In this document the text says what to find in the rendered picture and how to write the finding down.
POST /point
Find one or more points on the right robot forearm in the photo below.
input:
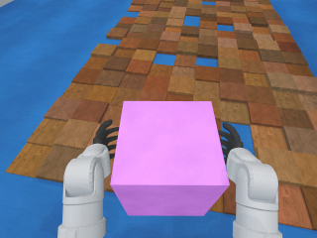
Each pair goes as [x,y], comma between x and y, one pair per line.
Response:
[256,195]

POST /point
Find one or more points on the left robot forearm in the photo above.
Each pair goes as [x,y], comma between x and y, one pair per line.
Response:
[83,193]

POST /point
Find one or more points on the carton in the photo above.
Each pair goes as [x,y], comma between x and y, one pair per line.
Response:
[168,159]

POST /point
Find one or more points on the robot left hand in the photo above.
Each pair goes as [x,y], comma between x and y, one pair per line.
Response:
[101,136]

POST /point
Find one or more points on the robot right hand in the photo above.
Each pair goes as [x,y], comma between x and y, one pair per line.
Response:
[234,140]

